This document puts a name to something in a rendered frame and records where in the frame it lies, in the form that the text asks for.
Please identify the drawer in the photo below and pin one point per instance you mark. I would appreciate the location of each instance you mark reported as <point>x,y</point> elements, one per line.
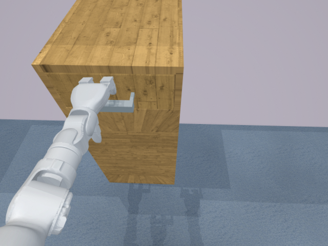
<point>152,91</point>

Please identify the left robot hand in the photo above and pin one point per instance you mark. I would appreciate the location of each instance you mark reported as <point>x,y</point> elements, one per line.
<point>93,96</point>

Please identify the cabinet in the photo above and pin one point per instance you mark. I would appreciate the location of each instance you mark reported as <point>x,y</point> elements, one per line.
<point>124,37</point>

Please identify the robot left upper arm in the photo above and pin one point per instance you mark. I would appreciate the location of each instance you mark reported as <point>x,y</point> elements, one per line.
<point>41,210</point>

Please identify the robot left forearm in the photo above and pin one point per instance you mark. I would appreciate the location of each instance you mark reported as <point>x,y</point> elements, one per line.
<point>59,165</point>

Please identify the handle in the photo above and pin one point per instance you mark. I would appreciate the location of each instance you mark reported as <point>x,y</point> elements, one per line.
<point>120,105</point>

